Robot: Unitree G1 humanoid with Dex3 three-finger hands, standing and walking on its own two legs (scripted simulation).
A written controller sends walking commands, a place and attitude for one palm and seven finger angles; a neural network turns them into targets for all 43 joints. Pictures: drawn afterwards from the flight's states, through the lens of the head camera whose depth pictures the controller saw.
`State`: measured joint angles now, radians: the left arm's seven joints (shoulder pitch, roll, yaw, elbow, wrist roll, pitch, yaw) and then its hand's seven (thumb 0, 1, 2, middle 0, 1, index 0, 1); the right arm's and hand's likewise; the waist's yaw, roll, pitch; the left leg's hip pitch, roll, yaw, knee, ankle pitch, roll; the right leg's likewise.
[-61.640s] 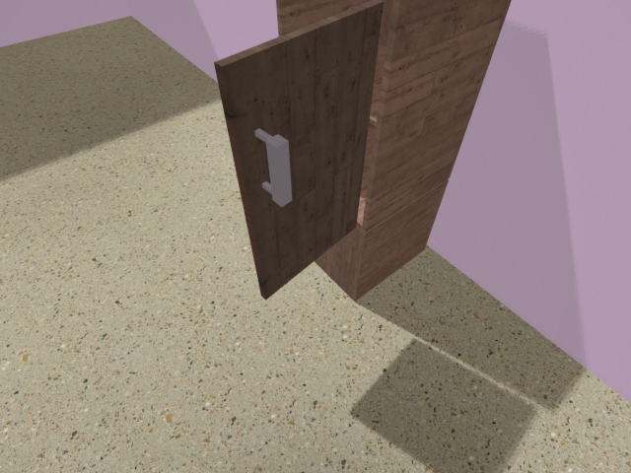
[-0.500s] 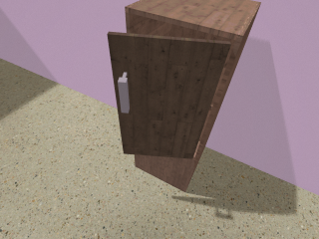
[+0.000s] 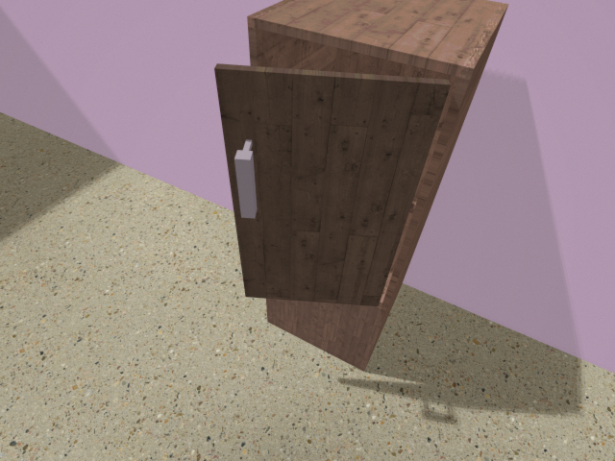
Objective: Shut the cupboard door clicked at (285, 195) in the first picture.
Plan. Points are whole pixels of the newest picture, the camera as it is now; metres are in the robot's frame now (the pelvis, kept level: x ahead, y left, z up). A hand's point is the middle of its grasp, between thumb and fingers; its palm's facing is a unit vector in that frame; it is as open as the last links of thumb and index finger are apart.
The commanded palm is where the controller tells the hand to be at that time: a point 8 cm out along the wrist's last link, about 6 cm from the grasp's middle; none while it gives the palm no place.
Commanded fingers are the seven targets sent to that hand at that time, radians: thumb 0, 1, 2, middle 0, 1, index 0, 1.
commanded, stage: look again from close up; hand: left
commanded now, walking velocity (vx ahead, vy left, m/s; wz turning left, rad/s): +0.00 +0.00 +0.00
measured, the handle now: (248, 178) +0.55 +0.15 +0.07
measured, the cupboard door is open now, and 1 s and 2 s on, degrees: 25 25 25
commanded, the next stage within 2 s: shuffle to correct the standing spot in 0.30 s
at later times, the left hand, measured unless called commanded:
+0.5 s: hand out of the picture -0.04 +0.16 -0.18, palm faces +0.05 -0.99 -0.15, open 7.4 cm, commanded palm none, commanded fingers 0.00 0.90 0.90 -0.20 -0.30 -0.20 -0.30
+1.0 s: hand out of the picture +0.04 +0.18 -0.19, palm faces +0.00 -1.00 -0.09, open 7.4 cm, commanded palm none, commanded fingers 0.00 0.90 0.90 -0.20 -0.30 -0.20 -0.30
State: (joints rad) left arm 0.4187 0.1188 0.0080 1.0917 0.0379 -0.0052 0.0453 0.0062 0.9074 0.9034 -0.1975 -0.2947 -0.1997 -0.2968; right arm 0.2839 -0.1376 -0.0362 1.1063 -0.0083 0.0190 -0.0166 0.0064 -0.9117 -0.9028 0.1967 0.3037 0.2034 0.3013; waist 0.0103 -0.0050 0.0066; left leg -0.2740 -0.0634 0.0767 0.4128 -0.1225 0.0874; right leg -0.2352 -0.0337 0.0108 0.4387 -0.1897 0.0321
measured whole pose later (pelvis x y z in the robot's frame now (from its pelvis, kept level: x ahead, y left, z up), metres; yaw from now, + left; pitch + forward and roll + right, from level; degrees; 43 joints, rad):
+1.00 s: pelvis +0.05 +0.03 +0.00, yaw -3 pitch +1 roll -2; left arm 0.34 0.14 0.06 1.08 0.04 0.02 0.00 0.01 0.91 0.90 -0.20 -0.29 -0.20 -0.30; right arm 0.37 -0.09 -0.03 1.08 -0.03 -0.05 -0.04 0.00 -0.91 -0.90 0.20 0.30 0.20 0.30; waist -0.01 -0.06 0.01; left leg -0.20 0.00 0.12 0.47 -0.30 0.07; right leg -0.48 -0.05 -0.02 0.98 -0.30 0.00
